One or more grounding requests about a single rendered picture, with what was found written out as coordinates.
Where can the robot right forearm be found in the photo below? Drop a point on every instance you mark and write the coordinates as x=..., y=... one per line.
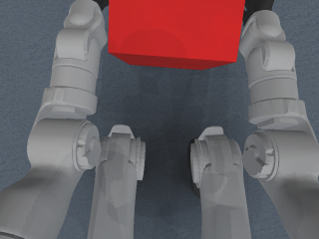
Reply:
x=271, y=75

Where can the robot left upper arm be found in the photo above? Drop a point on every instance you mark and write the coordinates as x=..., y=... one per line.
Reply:
x=60, y=151

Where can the robot left forearm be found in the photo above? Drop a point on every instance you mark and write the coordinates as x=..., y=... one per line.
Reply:
x=75, y=68

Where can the robot right hand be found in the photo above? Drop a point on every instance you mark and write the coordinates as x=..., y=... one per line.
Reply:
x=253, y=6

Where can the robot left hand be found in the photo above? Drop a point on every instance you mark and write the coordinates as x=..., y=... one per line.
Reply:
x=102, y=3

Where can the carton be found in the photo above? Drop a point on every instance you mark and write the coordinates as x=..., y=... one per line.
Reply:
x=179, y=34

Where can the robot right upper arm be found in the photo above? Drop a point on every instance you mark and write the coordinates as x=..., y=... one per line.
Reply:
x=286, y=163

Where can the right robot thigh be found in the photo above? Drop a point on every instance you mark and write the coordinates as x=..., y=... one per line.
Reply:
x=224, y=213

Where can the robot right shin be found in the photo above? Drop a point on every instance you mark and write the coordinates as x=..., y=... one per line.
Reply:
x=234, y=147

